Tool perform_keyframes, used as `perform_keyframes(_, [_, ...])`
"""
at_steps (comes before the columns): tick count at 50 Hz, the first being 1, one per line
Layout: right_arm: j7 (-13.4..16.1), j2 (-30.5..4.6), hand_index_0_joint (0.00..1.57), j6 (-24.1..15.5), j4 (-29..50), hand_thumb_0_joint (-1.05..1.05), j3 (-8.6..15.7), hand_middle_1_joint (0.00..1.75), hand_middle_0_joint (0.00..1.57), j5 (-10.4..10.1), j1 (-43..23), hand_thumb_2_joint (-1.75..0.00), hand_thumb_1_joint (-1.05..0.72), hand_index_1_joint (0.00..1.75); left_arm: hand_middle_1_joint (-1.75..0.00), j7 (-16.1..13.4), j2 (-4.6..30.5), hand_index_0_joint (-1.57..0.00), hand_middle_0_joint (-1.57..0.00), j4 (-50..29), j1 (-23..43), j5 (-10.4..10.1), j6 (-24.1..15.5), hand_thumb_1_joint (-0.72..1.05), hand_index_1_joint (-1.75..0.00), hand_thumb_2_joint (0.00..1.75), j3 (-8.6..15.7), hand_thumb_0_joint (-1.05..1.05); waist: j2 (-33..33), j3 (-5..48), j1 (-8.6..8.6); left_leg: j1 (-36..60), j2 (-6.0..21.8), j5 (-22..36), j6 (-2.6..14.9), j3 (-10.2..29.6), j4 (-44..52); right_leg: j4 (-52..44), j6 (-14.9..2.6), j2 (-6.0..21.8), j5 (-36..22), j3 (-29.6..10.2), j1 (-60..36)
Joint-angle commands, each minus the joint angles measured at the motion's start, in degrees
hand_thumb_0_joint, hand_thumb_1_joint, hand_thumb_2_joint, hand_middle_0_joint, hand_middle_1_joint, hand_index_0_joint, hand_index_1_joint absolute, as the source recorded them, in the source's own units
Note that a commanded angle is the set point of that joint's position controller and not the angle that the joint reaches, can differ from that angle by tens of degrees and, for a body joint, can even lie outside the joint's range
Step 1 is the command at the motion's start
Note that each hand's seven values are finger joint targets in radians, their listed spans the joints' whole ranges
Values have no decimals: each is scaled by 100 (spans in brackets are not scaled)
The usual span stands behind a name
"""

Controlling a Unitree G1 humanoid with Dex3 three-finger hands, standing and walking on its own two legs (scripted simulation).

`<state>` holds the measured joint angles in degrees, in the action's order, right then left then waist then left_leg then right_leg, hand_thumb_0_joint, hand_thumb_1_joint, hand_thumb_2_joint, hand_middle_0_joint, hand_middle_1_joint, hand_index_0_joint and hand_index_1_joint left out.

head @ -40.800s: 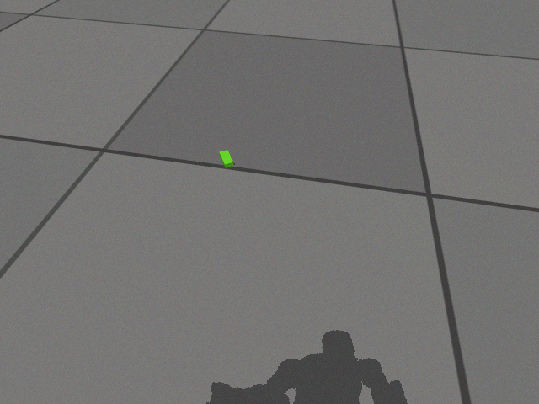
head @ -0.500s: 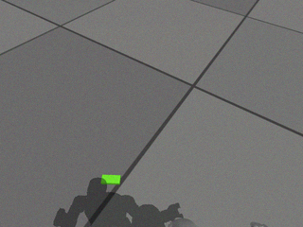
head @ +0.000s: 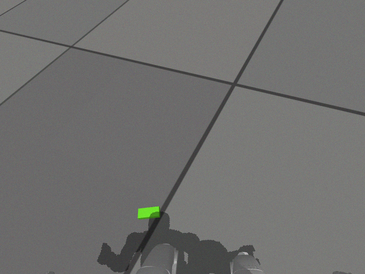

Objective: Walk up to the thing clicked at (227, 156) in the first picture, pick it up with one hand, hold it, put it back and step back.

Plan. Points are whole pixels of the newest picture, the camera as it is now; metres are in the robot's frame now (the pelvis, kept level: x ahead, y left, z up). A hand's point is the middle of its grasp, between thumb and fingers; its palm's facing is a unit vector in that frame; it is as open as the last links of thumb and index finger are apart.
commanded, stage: walk up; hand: left
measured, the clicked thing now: (149, 212) +0.48 +0.31 -0.73
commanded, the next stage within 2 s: stand in 1.00 s
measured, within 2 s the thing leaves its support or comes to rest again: neither
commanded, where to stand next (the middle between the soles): +0.10 +0.07 m, yaw +0 degrees
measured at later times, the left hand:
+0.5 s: hand out of the picture +0.07 +0.29 -0.14, palm faces -0.10 -0.93 -0.36, open 7.4 cm
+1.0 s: hand out of the picture +0.05 +0.37 -0.09, palm faces +0.02 -0.78 -0.63, open 7.4 cm
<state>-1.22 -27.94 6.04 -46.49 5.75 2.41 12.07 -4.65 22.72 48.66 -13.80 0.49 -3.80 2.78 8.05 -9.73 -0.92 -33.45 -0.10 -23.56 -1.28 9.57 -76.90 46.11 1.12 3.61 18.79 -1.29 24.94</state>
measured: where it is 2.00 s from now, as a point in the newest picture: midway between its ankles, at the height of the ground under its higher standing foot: outside the picture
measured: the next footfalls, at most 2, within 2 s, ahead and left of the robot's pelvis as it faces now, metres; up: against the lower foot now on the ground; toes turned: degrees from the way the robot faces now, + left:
left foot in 0.14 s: +0.04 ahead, +0.19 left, +0.00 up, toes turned -1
right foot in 0.54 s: +0.07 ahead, -0.08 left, +0.00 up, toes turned -5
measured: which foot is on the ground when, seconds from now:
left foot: up 0.00-0.12, down 0.14-0.54, up 0.56-0.98, down 1.00-1.00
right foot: down 0.00-0.16, up 0.18-0.52, down 0.54-1.00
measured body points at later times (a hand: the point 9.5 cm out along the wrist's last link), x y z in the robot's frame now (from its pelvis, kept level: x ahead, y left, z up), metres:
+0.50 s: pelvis -0.01 +0.01 +0.00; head +0.01 +0.02 +0.45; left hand +0.07 +0.34 -0.12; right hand +0.00 -0.35 -0.08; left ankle +0.00 +0.19 -0.70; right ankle +0.01 -0.13 -0.69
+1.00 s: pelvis -0.01 +0.04 -0.01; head +0.04 -0.01 +0.43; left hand +0.05 +0.41 -0.05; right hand +0.11 -0.27 -0.16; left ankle +0.02 +0.20 -0.71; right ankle +0.03 -0.14 -0.70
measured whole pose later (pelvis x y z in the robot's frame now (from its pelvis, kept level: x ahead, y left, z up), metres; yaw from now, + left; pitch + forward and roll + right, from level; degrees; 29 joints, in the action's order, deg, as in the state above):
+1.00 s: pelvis -0.01 +0.04 -0.01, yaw +1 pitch -2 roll +2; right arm -1.7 -25.6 2.9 -47.1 4.4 -0.2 10.4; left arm -3.2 27.7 46.8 -14.9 1.1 -2.4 3.7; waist 5.6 -8.5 2.6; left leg -22.7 -0.5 -22.9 -1.5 3.4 -47.3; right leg 51.9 1.8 10.2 23.4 -0.8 26.2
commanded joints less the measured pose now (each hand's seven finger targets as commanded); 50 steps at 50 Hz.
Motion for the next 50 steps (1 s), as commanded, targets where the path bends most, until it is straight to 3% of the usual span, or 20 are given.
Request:
perform_keyframes(1, [39,-823,20,-205,68,0,206,30,20,-191,324,-90,-90,30,-30,24,1620,-20,-20,-469,135,164,-1,90,-30,90,529,0,-2538,949,200,419,171,-236,6,-601,1761,-1811,-1137,673,1347,-1108,-382])
perform_keyframes(3, [19,-843,20,-289,-112,0,174,30,20,-217,326,-90,-90,30,-30,151,1730,-20,-20,-511,370,183,149,90,-30,90,525,0,-2931,798,265,1159,47,-791,11,-1127,2666,-1827,-1121,621,1790,-1072,101])
perform_keyframes(6, [42,-839,20,-394,-288,0,168,30,20,-115,668,-90,-90,30,-30,182,1617,-20,-20,-375,317,6,296,90,-30,90,440,0,-2183,697,8,2167,8,65,178,-1005,4046,-817,-877,625,308,-1134,755])
perform_keyframes(7, [40,-1042,20,-436,-217,0,208,30,20,51,741,-90,-90,30,-30,128,1374,-20,-20,-281,23,-45,308,90,-30,90,364,0,-1358,743,-72,2043,361,-510,377,-76,4827,124,-670,293,-40,-962,819])
perform_keyframes(8, [5,-1721,20,-427,50,0,312,30,20,35,259,-90,-90,30,-30,35,1117,-20,-20,-355,81,-112,259,90,-30,90,275,0,531,645,-34,1638,1725,-472,1082,2117,5643,1240,-306,-671,1294,-6,1419])
perform_keyframes(9, [-10,-1835,20,-420,82,0,346,30,20,-53,74,-90,-90,30,-30,-57,1565,-20,-20,-227,440,-44,230,90,-30,90,408,0,350,491,-240,668,2230,-515,1810,2765,5913,2065,-298,-597,2053,-382,799])
perform_keyframes(11, [97,-1141,20,-544,68,0,158,30,20,-87,-366,-90,-90,30,-30,68,1457,-20,-20,-13,106,-84,242,90,-30,90,407,0,-589,361,171,890,1602,-285,1478,1385,5320,2207,-327,-474,1278,-715,687])
perform_keyframes(13, [172,-1221,20,-797,-34,0,143,30,20,-133,-189,-90,-90,30,-30,300,1398,-20,-20,89,-138,13,282,90,-30,90,388,0,-493,676,170,1513,1549,-1657,1295,1452,5380,1341,-324,-131,788,-455,669])
perform_keyframes(16, [300,-1754,20,-1003,-313,0,417,30,20,-87,988,-90,-90,30,-30,642,1681,-20,-20,-251,147,328,408,90,-30,90,650,0,-250,786,-190,3173,2064,-2226,1644,2426,5550,1633,-238,-47,1319,-430,1802])
perform_keyframes(22, [282,-1433,20,-1183,-52,0,274,30,20,-90,960,-90,-90,30,-30,818,1443,-20,-20,-387,128,148,258,90,-30,90,619,0,651,412,-150,2503,1683,-220,1567,1122,5389,817,-222,50,1268,-198,1179])
perform_keyframes(26, [85,-779,20,-831,324,0,57,30,20,16,-80,-90,-90,30,-30,559,1456,-20,-20,364,-1762,10,-61,90,-30,90,660,0,137,682,871,35,532,201,855,-691,3070,-1400,10,-442,-99,466,-2299])
perform_keyframes(27, [113,-152,20,-696,556,0,-135,30,20,29,18,-90,-90,30,-30,330,2051,-20,-20,447,-2209,57,-136,90,-30,90,797,0,-1336,682,977,-932,56,-269,525,-982,1437,-2201,-57,502,253,-1217,-2527])
perform_keyframes(28, [153,-199,20,-553,730,0,-76,30,20,20,-27,-90,-90,30,-30,207,2693,-20,-20,156,-1789,105,-162,90,-30,90,790,0,-1609,573,708,-1346,-242,-1321,262,-144,670,-3132,-825,2256,251,-4193,-1572])
perform_keyframes(29, [208,-804,20,-474,606,0,142,30,20,-7,-143,-90,-90,30,-30,158,2663,-20,-20,-29,-1162,82,-149,90,-30,90,723,0,-581,288,462,-1012,221,-1060,220,496,480,-3050,-1297,2534,326,-4202,-962])
perform_keyframes(33, [8,-928,20,-283,376,0,305,30,20,65,829,-90,-90,30,-30,-184,2213,-20,-20,-26,-906,-58,-226,90,-30,90,648,0,-747,598,-59,-660,235,-125,127,570,169,-1755,-953,1666,-2934,-1735,-1341])
perform_keyframes(37, [-52,-905,20,-163,630,0,380,30,20,22,695,-90,-90,30,-30,-224,1968,-20,-20,-227,-561,-63,-229,90,-30,90,574,0,-1358,689,-71,-328,-182,238,38,488,-291,-1470,-1135,1443,-3887,-955,-782])
perform_keyframes(44, [70,-803,20,-265,551,0,274,30,20,-255,166,-90,-90,30,-30,-78,1713,-20,-20,-405,-462,93,-92,90,-30,90,514,0,-2552,1053,381,-77,-116,-96,-56,-148,1422,-1134,-1321,1140,-2452,-523,-1324])
perform_keyframes(48, [55,-781,20,-471,60,0,233,30,20,-270,595,-90,-90,30,-30,134,1852,-20,-20,-534,237,31,174,90,-30,90,439,0,-2691,1106,-26,2077,-169,349,74,-1250,3835,-448,-1044,922,-1002,-447,33])
perform_keyframes(49, [86,-897,20,-542,-104,0,265,30,20,-178,764,-90,-90,30,-30,136,1524,-20,-20,-450,4,-10,237,90,-30,90,329,0,-1756,1110,-94,2442,-282,419,125,-1067,4334,549,-834,659,-816,-267,311])
perform_keyframes(50, [140,-884,20,-691,25,0,223,30,20,-136,1054,-90,-90,30,-30,186,855,-20,-20,-399,-558,55,255,90,-30,90,218,0,-1126,1184,-163,2742,818,66,327,1094,5329,1472,-296,83,242,5,869])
